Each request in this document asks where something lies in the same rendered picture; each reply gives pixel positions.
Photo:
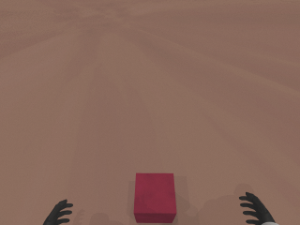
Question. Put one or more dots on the right robot hand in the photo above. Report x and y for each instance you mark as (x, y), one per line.
(262, 214)

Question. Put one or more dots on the left robot hand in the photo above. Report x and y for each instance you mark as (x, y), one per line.
(52, 218)

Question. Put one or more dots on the carton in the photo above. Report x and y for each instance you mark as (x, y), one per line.
(154, 198)

